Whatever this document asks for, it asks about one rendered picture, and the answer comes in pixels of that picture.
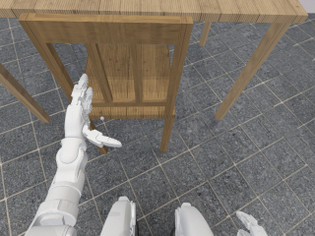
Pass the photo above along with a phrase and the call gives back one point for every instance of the chair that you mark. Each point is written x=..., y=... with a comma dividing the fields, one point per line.
x=128, y=63

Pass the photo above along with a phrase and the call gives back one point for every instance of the left robot thigh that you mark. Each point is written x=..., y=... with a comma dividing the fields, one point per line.
x=121, y=217

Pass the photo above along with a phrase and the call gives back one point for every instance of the robot right hand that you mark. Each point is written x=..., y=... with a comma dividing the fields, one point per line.
x=251, y=224

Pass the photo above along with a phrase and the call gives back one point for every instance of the left robot upper arm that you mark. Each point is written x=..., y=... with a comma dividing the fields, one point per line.
x=52, y=230

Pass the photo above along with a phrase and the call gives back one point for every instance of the right robot thigh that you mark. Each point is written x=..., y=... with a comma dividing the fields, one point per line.
x=190, y=222

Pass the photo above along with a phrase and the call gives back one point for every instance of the robot thigh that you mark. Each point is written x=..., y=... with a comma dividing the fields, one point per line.
x=121, y=217
x=190, y=222

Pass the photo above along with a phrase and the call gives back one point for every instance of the table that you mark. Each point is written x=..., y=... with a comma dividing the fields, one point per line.
x=281, y=13

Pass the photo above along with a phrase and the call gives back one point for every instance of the robot left hand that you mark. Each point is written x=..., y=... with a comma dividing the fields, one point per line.
x=77, y=116

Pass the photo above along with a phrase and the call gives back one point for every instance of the left robot forearm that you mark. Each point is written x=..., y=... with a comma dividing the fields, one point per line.
x=61, y=203

